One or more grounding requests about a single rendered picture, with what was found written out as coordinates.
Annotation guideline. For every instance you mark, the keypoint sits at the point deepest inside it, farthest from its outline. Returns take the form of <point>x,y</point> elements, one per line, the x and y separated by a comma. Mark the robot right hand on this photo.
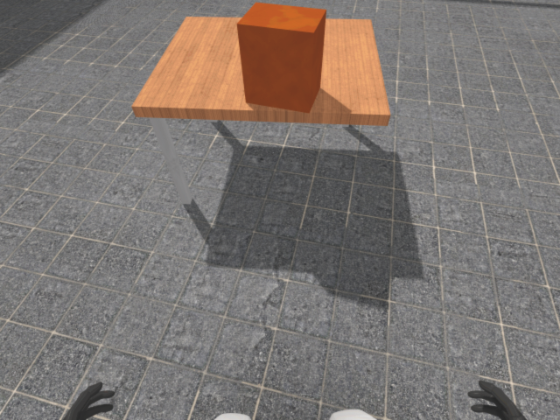
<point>505,409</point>

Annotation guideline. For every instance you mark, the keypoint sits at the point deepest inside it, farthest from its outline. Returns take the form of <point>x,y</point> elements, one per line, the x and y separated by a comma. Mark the robot left hand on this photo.
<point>80,409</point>

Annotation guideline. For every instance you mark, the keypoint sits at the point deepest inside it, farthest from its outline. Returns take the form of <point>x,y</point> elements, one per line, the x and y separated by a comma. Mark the table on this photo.
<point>199,76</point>

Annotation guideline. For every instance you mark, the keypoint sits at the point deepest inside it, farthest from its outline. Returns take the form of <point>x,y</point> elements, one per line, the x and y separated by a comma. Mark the carton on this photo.
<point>281,49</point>

